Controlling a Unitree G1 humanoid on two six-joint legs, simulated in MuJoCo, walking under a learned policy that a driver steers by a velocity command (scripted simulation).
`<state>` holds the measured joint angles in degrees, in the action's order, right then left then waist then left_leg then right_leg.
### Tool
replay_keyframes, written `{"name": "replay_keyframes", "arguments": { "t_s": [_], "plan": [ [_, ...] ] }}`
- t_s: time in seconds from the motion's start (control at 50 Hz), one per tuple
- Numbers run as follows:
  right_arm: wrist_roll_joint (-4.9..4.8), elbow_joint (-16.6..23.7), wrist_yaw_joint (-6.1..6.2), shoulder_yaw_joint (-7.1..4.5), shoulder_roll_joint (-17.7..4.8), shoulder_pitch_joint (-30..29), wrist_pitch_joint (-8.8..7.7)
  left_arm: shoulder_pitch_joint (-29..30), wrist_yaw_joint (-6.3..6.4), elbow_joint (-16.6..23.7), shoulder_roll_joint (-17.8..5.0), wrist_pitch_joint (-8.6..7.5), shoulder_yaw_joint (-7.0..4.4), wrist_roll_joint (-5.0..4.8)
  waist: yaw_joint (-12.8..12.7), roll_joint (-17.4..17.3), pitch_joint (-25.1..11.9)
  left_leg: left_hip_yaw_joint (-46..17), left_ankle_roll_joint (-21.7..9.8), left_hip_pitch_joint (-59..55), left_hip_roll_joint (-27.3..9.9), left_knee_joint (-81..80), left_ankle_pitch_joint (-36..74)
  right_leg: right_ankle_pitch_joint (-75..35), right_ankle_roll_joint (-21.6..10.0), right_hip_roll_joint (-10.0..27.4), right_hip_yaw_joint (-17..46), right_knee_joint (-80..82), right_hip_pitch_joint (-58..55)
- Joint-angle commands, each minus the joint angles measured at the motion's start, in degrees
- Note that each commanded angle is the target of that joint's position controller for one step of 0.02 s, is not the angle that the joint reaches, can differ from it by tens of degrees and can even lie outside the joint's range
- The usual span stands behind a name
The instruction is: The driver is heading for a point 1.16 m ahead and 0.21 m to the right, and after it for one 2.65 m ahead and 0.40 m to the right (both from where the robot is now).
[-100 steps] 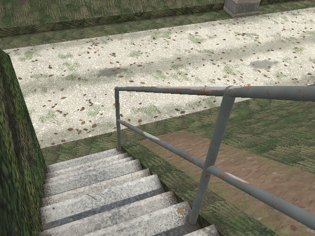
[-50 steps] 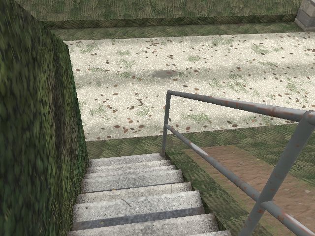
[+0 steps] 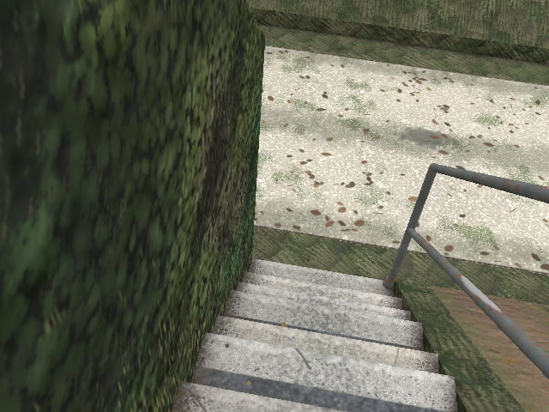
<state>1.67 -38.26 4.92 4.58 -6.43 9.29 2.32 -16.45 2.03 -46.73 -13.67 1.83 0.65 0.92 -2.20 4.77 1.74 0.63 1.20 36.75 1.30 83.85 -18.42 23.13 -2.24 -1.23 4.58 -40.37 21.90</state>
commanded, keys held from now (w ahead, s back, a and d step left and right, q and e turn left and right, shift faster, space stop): no key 0.10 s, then w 0.66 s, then w+e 0.24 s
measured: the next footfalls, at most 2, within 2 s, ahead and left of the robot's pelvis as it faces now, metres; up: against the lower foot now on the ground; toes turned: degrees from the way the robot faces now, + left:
right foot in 0.26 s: +0.11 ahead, -0.09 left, -0.11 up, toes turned -12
left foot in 0.76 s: +0.45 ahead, +0.17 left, -0.32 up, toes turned +3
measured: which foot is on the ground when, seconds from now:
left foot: down 0.00-0.12, up 0.14-0.74, down 0.76-1.00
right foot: up 0.00-0.24, down 0.26-0.76, up 0.78-1.00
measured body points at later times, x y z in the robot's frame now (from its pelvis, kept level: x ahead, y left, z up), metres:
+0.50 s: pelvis +0.14 -0.02 -0.03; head +0.12 +0.03 +0.42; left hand +0.18 +0.22 -0.20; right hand +0.04 -0.26 -0.16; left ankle +0.24 +0.11 -0.62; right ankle +0.07 -0.09 -0.73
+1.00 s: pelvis +0.37 +0.03 -0.23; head +0.37 +0.12 +0.21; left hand +0.50 +0.24 -0.40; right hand +0.37 -0.23 -0.32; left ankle +0.41 +0.16 -0.95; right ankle +0.43 -0.13 -0.70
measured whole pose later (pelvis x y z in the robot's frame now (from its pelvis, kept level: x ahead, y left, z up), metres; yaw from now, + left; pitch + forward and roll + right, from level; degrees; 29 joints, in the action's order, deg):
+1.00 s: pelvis +0.37 +0.03 -0.23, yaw -2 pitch -4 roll -4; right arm 0.1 -53.4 5.6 1.9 -8.4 22.8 -2.5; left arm -7.1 2.4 -47.0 -13.2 8.7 -0.9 4.3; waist -2.8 8.6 3.1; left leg 0.9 2.5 20.2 -8.5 43.3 -19.4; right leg 13.8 2.3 -7.4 4.6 -108.7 56.6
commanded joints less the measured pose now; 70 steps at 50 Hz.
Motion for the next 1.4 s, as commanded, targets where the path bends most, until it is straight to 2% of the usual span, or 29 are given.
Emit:
{"name": "replay_keyframes", "arguments": {
  "t_s": [0.02, 0.04, 0.08, 0.18, 0.24, 0.26, 0.28, 0.3, 0.32, 0.36, 0.44, 0.54, 0.58, 0.7, 0.74, 0.78, 0.8, 0.84, 0.86, 0.96, 1.04, 1.14, 1.24, 1.28, 1.3, 1.32, 1.34, 1.36, 1.4],
  "plan": [
    [3.27, -2.2, 2.18, -1.93, -10.3, 10.9, -3.46, 13.4, -2.56, 6.8, -6.7, -0.94, -3.56, -2.02, 9.3, -16.2, 18.2, -53.5, -7.7, 11.1, -12.2, -67.8, -31.3, 6.3, -0.4, -3.6, 11.1, -13.6, 17.7],
    [3.15, -2.7, 2.34, -1.75, -8.7, 4.6, -3.71, 6.3, -3.24, 4.3, -3.8, -1.19, -2.88, -2.62, 2.6, -15.6, 15.2, -48.3, -7.8, 14.1, -11.5, -61.6, -26.0, -2.7, -0.4, -2.6, 9.3, -13.6, 11.5],
    [2.01, -2.3, 0.27, -2.39, -6.6, 6.5, -3.52, 0.9, -3.48, 0.5, -2.1, -0.24, -1.46, -0.48, 5.0, -20.5, 1.9, -20.6, -2.4, 2.9, -3.6, -63.3, 6.1, -7.8, 2.2, -6.5, -6.0, -20.8, -3.7],
    [-0.51, -11.4, -3.65, -4.8, -3.5, 20.6, -1.71, 10.7, -2.7, 2.9, -2.8, -0.04, -0.03, 1.97, 9.0, 0.7, 4.2, -6.4, -2.7, -13.3, 6.8, -63.7, 18.5, -26.8, 1.1, 0.6, -3.6, 28.2, -24.7],
    [-1.27, -10.6, -5.28, -4.92, -5.5, 19.4, -1.93, 0.8, -2.18, 1.2, -2.0, 1.28, 0.55, 2.29, 2.9, -7.1, -2.6, -13.2, -2.7, -14.0, 3.6, -65.1, 2.2, 2.6, -0.3, -0.9, -11.9, 16.9, -26.3],
    [-1.2, -10.0, -5.65, -4.74, -5.8, 22.1, -2.06, -4.8, -1.81, 0.3, -6.8, 1.47, -1.06, 4.13, 0.8, -3.3, -1.7, -8.2, -0.6, -8.0, 8.4, -57.7, -9.5, 11.7, -3.0, 0.5, -12.3, 18.8, -29.6],
    [-0.2, -11.2, -4.07, -4.82, -8.4, 34.0, -0.97, 2.6, -1.61, -1.1, -21.0, 1.39, -6.15, 1.3, 4.0, 29.8, -7.0, 6.6, -2.6, -19.4, 9.2, -16.0, -13.9, 48.6, -14.8, 19.9, 10.7, 27.2, -1.9],
    [0.23, -8.5, -2.81, -7.46, -14.5, 19.8, 0.6, -0.3, -2.27, -1.1, -15.3, 0.47, -5.16, -2.41, 0.6, 26.2, 11.7, 3.5, -2.2, -0.4, 4.6, 1.7, -11.4, 56.3, -20.2, 28.5, 22.3, 41.9, 13.2],
    [-0.03, -7.0, -1.7, -9.26, -17.3, 12.6, 0.99, -3.3, -1.13, -2.5, -12.7, -0.93, -4.55, -1.67, 1.1, 13.1, 20.0, -4.1, -1.0, 15.3, 1.1, 10.6, -10.2, 50.7, -21.9, 31.4, 27.0, 39.9, 9.1],
    [-0.99, -12.4, -2.31, -6.87, -8.7, 20.5, -0.48, 1.0, 0.61, -2.2, -7.2, -3.01, -3.31, 0.81, 8.4, -6.2, 18.6, -13.3, -1.5, 27.0, -1.7, 0.7, -7.4, 25.8, -14.4, 25.6, 14.4, 29.5, -7.8],
    [0.77, -22.0, -2.91, -8.51, -8.1, 29.3, -0.48, -6.1, -0.22, -9.6, -7.1, -5.42, -3.38, 1.5, 8.8, -11.7, 8.7, -8.5, -2.8, 9.7, 0.5, 2.4, 8.6, 4.2, -13.6, 18.2, 0.0, 16.3, -3.3],
    [1.22, -19.4, -2.77, -9.1, -6.7, 18.4, -1.68, -9.6, -1.16, -13.2, -6.2, -5.56, -2.4, 0.55, 5.8, -0.7, 7.2, -2.4, -2.9, 9.5, -2.0, -7.6, 11.8, -7.0, -10.7, 17.5, -0.5, 8.6, -3.1],
    [1.49, -14.2, -2.48, -9.89, -8.6, 0.5, -4.44, -18.1, -0.62, -16.9, -5.2, -7.61, -2.18, 1.98, -3.1, -1.3, 12.2, -11.7, -1.2, 33.0, -7.0, -26.2, 27.0, 5.1, -9.0, 17.7, 4.1, 3.7, -23.9],
    [-3.49, -22.3, -4.83, -7.64, -7.7, 15.7, -7.54, -6.1, 0.2, -15.4, -5.6, -6.45, -2.81, 2.11, 2.8, -4.4, 1.6, -0.3, 0.2, -27.5, -5.5, -61.0, 62.0, 7.9, -5.8, 8.1, -5.6, -13.4, -1.3],
    [-1.91, -24.2, -2.11, -9.34, -13.7, 27.5, -5.78, -6.2, 0.24, -16.3, -8.0, -2.36, -4.38, 2.14, 8.1, 1.3, -1.0, -3.6, -0.2, -38.5, -10.4, -68.8, 50.7, -3.5, -5.1, 3.9, -5.7, -37.8, -3.6],
    [-0.29, -22.1, -2.83, -9.4, -20.0, 30.6, -4.04, -8.4, -0.69, -16.8, -0.5, -0.88, -4.4, 1.17, 10.5, -3.0, -3.7, -6.8, -0.5, -51.7, -14.9, -51.8, 50.7, 33.5, -3.2, -7.3, -3.8, -79.9, 15.9],
    [-2.12, -25.5, -3.26, -9.19, -21.9, 35.7, -4.51, -17.0, -2.73, -12.3, 4.9, -2.53, -3.11, -0.42, 2.2, -17.2, -6.8, -10.5, -4.4, -55.5, -22.8, -38.7, 79.8, 37.9, -2.0, -5.5, 0.4, -85.1, 27.8],
    [-3.13, -21.2, -0.97, -9.87, -25.1, 32.5, -4.26, -18.0, -0.46, -12.5, 4.3, 1.83, -2.03, 1.71, 1.6, -14.8, -8.3, -32.1, -12.4, -48.3, -38.4, -53.9, 64.2, 25.0, -0.3, -7.4, 5.0, -89.7, 37.5],
    [-3.64, -17.8, 0.52, -9.4, -22.9, 27.1, -4.57, -7.9, -0.06, -8.9, 1.5, 3.34, -2.45, 4.45, 3.1, -13.6, -7.5, -33.4, -13.6, -41.8, -37.6, -58.6, 44.0, 13.7, -0.3, -4.8, 6.9, -87.7, 38.5],
    [-1.53, -12.4, 1.36, -4.21, -11.3, 11.7, -5.43, 7.9, -0.02, 4.0, 2.9, 7.27, -0.47, 3.51, -2.7, -19.2, 5.4, -2.8, -6.5, -3.5, -20.0, -56.5, 22.2, -14.8, 5.5, -5.1, 0.5, -68.1, 33.1],
    [-2.17, -9.2, 0.37, -4.45, -13.4, 11.3, -6.42, 10.2, 0.62, 8.9, 1.5, 8.26, -0.85, 2.86, -1.7, -22.4, 1.8, -3.6, -9.9, -7.7, -21.3, -56.5, 15.2, -19.8, 8.1, -5.1, 2.0, -70.4, 34.3],
    [-1.05, -7.6, 1.52, -6.86, -15.8, 13.4, -4.73, 14.3, -1.62, 9.9, 0.0, 5.73, -2.59, 2.26, 1.6, -13.1, 2.8, -6.9, -9.8, -18.5, -23.9, -51.7, -5.4, -29.1, 5.6, -0.5, 5.3, -48.4, 35.3],
    [-0.75, -5.6, -0.46, -9.66, -21.8, 5.6, -3.59, 13.8, -1.82, 11.0, -0.5, 4.38, -2.39, 0.22, 1.5, -18.2, -0.6, 6.9, -6.0, -7.3, -23.1, -45.1, 12.3, -8.4, 1.8, 2.1, -10.5, -24.0, 0.0],
    [-0.77, -5.6, -1.54, -10.68, -23.1, 2.3, -2.86, -2.5, -2.37, 5.8, -2.0, 3.23, -3.78, -2.16, -6.4, -12.8, -5.2, 9.0, -5.5, -3.8, -21.0, -19.6, 27.0, 1.4, 0.1, -1.0, -9.7, -12.4, -15.8],
    [1.68, -4.0, -2.64, -9.87, -17.2, 0.1, -2.7, -11.8, -2.99, 0.9, -4.2, 1.12, -3.61, -2.51, -8.0, 5.0, 1.7, 7.3, -5.0, 13.6, -13.5, 5.7, -2.0, -18.6, -1.6, -0.9, 0.0, -8.2, -18.7],
    [2.17, -1.1, -3.22, -8.8, -13.0, 4.3, -3.55, -19.9, -3.4, -0.7, -12.3, -0.79, -5.23, -5.07, -6.5, 21.3, -1.0, -1.9, -5.7, 28.0, -4.0, 15.3, -22.2, -13.5, -2.5, 6.0, 28.8, 1.9, -21.7],
    [3.13, 1.8, -3.14, -7.8, -11.8, -1.4, -4.34, -21.2, -2.6, 0.9, -16.2, -1.51, -6.7, -6.7, -9.0, 21.5, -1.8, -7.7, -5.5, 31.1, -1.2, 14.7, -18.8, 13.8, -3.6, 13.7, 48.1, 24.4, -17.8],
    [3.14, -1.5, -3.39, -7.95, -12.5, -3.0, -3.79, -14.6, -1.08, 2.7, -13.7, -1.27, -5.96, -4.07, -4.9, 9.7, 2.6, -10.8, -5.7, 27.6, -1.6, 9.1, -10.6, 43.8, -3.6, 14.7, 53.8, 31.5, -6.4],
    [0.72, -7.7, -2.46, -9.31, -13.4, 3.5, -3.1, 0.2, -0.24, 4.6, -9.3, -2.03, -4.57, 0.83, 5.9, 4.6, 4.5, -10.7, -3.6, 17.1, -3.0, -0.5, 1.2, 30.8, -5.1, 13.3, 46.2, 19.6, 4.9]
  ]
}}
